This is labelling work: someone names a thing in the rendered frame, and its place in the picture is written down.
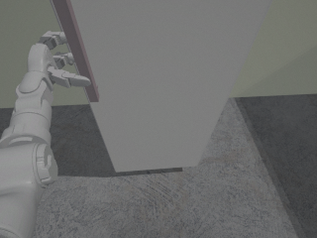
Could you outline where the left robot forearm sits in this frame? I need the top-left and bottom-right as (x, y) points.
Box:
(0, 71), (54, 149)

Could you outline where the robot left upper arm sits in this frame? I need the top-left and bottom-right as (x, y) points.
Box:
(0, 142), (58, 238)

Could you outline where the handle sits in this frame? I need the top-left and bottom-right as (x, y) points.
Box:
(53, 0), (100, 102)

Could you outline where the fridge door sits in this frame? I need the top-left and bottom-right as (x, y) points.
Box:
(52, 0), (273, 173)

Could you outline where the left robot hand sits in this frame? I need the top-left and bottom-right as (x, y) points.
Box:
(27, 31), (91, 88)

